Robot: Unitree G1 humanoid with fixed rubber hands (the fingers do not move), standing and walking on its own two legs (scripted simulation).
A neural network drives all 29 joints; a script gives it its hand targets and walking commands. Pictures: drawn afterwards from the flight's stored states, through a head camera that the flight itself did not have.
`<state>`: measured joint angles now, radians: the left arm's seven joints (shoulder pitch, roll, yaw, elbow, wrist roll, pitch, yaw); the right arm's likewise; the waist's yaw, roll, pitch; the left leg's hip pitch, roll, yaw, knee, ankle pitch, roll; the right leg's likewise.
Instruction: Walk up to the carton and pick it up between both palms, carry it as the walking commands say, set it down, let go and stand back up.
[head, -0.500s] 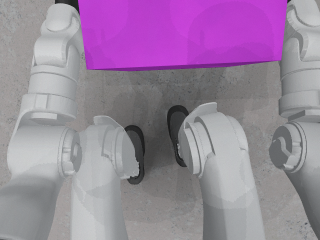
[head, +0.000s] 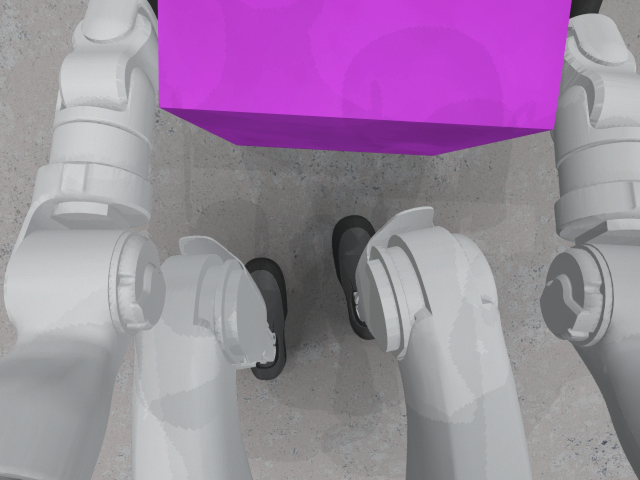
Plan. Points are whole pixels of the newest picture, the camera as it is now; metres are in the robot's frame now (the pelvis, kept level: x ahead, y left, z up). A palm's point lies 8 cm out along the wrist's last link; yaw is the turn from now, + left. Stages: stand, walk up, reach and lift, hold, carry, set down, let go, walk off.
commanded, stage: set down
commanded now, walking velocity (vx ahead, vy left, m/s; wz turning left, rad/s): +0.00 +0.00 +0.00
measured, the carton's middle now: (350, 21) +0.53 -0.10 -0.22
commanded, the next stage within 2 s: none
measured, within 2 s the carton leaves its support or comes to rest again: rests again in 1.06 s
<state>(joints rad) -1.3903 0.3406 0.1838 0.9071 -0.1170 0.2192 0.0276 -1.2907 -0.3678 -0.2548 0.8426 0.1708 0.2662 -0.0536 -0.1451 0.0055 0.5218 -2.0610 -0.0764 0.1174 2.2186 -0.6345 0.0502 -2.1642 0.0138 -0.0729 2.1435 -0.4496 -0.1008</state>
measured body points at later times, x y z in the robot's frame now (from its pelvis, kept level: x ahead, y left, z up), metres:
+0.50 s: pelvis +0.00 +0.00 +0.00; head +0.37 -0.05 +0.24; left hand +0.59 +0.08 -0.17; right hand +0.50 -0.30 -0.17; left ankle +0.11 +0.09 -0.34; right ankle +0.15 -0.08 -0.34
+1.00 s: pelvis +0.00 +0.00 -0.01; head +0.36 -0.04 +0.24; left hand +0.58 +0.09 -0.17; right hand +0.50 -0.30 -0.17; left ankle +0.11 +0.09 -0.34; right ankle +0.15 -0.08 -0.34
